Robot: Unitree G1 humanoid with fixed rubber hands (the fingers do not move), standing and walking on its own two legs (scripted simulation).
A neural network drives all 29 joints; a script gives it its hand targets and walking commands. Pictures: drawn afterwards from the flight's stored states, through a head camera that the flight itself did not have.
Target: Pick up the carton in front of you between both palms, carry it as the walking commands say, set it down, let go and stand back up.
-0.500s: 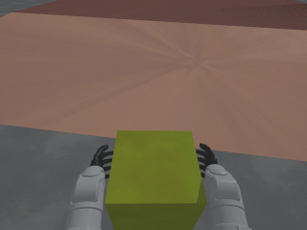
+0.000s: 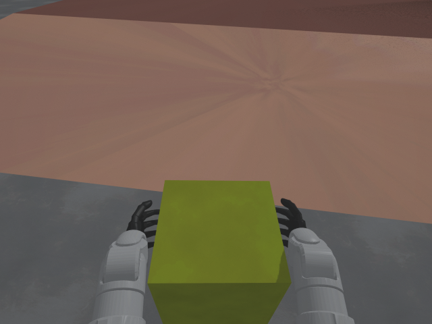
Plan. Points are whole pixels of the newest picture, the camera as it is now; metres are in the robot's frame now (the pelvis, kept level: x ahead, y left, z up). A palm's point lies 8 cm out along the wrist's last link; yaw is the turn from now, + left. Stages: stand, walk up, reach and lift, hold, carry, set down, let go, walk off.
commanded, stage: hold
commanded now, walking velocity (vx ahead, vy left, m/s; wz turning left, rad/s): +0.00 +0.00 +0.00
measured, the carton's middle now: (216, 257) +0.29 +0.00 -0.02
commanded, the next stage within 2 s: carry in 0.70 s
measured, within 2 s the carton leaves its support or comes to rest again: neither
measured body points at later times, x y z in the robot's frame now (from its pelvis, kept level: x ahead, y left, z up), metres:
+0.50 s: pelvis +0.00 +0.00 +0.00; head -0.04 +0.00 +0.45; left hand +0.30 +0.15 +0.04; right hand +0.30 -0.15 +0.05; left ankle +0.01 +0.13 -0.75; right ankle +0.01 -0.13 -0.75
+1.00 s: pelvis +0.06 +0.00 -0.02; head +0.02 +0.00 +0.43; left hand +0.35 +0.16 +0.07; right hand +0.35 -0.15 +0.07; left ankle +0.01 +0.13 -0.75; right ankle +0.01 -0.13 -0.75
